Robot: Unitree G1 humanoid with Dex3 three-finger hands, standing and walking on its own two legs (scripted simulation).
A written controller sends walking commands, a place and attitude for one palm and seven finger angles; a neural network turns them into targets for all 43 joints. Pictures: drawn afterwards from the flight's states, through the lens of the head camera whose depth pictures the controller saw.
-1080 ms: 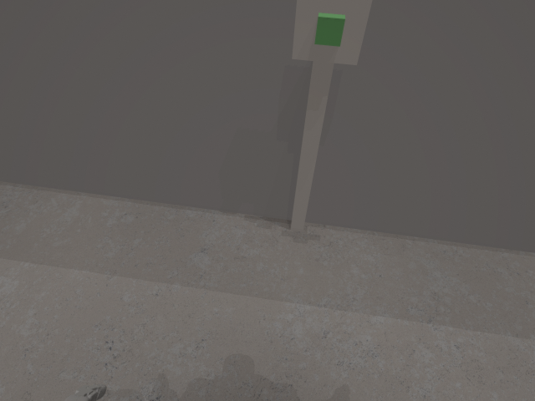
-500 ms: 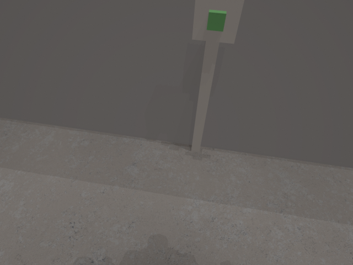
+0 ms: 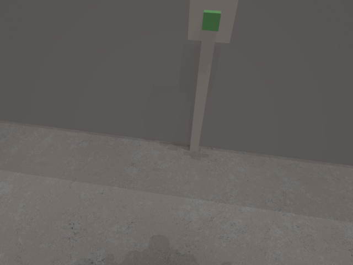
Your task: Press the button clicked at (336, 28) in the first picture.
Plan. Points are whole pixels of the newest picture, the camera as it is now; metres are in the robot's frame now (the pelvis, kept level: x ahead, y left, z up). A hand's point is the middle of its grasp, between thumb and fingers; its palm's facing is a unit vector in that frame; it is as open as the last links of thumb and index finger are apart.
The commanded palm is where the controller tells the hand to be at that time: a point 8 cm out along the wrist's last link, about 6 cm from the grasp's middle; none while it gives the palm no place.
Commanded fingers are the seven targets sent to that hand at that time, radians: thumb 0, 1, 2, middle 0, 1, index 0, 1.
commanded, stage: look at it before walking up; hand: left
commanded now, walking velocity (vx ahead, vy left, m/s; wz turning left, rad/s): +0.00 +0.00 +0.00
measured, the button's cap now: (211, 20) +0.95 -0.08 +0.15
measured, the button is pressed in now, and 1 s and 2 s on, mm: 0 0 0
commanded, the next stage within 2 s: walk to a spot facing it in 0.36 s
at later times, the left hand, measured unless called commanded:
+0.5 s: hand out of the picture +0.08 +0.24 -0.16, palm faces -0.04 -0.94 -0.34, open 7.4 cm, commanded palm none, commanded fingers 0.00 0.90 0.90 -0.20 -0.30 -0.20 -0.30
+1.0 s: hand out of the picture +0.05 +0.15 -0.17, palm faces -0.20 -0.95 -0.24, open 7.4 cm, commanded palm none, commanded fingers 0.00 0.90 0.90 -0.20 -0.30 -0.20 -0.30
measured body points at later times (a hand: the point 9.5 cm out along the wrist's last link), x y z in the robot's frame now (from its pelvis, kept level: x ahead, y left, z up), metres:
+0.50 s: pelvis +0.01 +0.00 +0.00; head +0.02 +0.00 +0.45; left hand +0.09 +0.29 -0.13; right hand +0.09 -0.30 -0.13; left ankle +0.00 +0.12 -0.74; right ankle +0.00 -0.12 -0.74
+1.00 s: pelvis -0.02 -0.03 -0.01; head +0.02 -0.06 +0.44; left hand +0.06 +0.20 -0.15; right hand +0.00 -0.30 -0.17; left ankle -0.01 +0.12 -0.67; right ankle -0.01 -0.11 -0.74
